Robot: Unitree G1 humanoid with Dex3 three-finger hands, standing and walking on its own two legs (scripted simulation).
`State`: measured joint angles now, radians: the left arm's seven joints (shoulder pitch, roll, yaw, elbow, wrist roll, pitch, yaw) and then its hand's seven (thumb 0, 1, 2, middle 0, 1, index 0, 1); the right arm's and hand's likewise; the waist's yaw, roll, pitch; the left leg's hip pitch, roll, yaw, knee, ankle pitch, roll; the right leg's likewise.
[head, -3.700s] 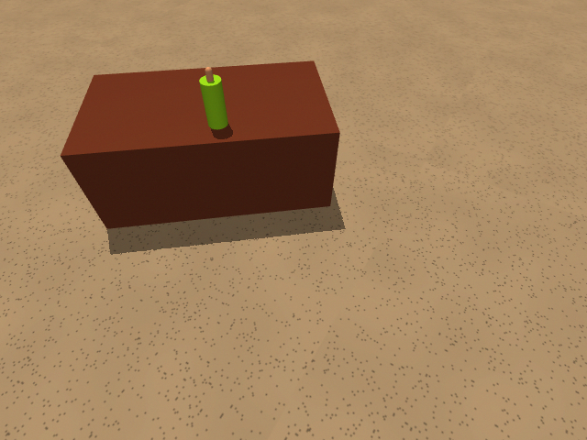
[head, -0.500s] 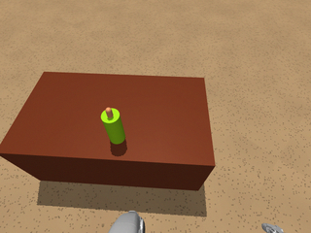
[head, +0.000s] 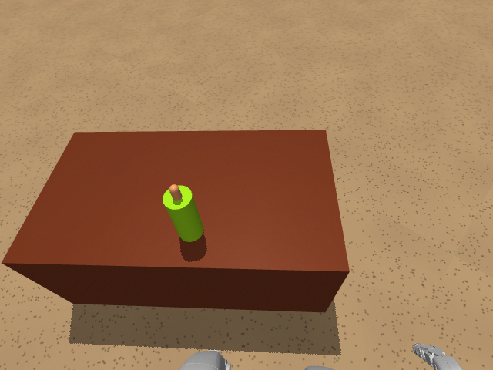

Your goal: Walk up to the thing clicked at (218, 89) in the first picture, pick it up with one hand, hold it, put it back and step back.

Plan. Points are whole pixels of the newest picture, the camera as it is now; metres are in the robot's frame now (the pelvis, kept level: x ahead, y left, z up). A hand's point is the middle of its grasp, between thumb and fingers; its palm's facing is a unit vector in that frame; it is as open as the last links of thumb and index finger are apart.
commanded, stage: walk up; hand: left
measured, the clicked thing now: (183, 210) +0.52 +0.21 -0.23
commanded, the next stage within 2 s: stand in 1.20 s
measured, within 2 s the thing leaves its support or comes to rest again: neither
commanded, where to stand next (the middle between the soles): +0.09 +0.01 m, yaw -1 degrees
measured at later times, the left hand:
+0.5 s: hand out of the picture +0.08 +0.27 -0.14, palm faces -0.02 -0.94 -0.34, open 7.3 cm
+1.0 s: hand out of the picture +0.10 +0.27 -0.13, palm faces -0.02 -0.94 -0.34, open 7.3 cm
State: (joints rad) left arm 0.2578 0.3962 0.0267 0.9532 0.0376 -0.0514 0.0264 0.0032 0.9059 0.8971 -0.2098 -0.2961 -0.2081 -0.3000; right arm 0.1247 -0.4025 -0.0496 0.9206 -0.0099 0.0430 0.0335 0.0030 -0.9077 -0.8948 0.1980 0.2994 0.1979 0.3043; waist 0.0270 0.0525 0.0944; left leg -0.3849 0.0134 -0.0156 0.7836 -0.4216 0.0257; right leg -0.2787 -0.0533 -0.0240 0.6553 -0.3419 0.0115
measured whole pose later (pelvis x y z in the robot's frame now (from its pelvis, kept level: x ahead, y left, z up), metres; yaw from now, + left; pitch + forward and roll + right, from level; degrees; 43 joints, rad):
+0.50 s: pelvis +0.00 +0.01 +0.01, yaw +0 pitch -2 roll -1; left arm 0.12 0.36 -0.01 1.09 0.01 -0.02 -0.01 0.00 0.91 0.90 -0.21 -0.30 -0.21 -0.30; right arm 0.09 -0.35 -0.01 1.10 -0.01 -0.01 0.02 0.00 -0.91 -0.89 0.20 0.30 0.20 0.30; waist 0.01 0.00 0.05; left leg -0.23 0.04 -0.01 0.49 -0.23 -0.03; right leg -0.18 -0.04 -0.02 0.47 -0.25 0.04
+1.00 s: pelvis +0.01 +0.01 +0.02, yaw +0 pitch -3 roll +0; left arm 0.08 0.35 0.01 1.14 0.02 -0.01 -0.01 0.00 0.91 0.90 -0.21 -0.30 -0.21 -0.30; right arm 0.09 -0.35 -0.01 1.15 -0.01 0.00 0.02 0.00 -0.91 -0.89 0.20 0.30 0.20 0.30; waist 0.00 0.01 0.05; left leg -0.16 0.04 0.00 0.40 -0.19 -0.03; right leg -0.12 -0.04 -0.01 0.37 -0.21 0.04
